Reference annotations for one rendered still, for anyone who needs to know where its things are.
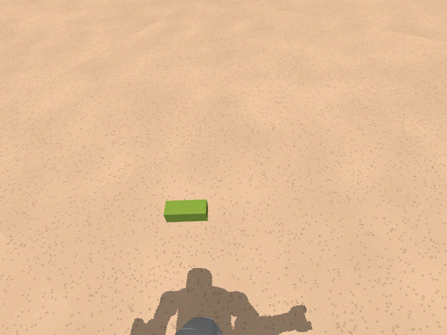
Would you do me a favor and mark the carton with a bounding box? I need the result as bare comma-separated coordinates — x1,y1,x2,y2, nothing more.
164,200,208,222

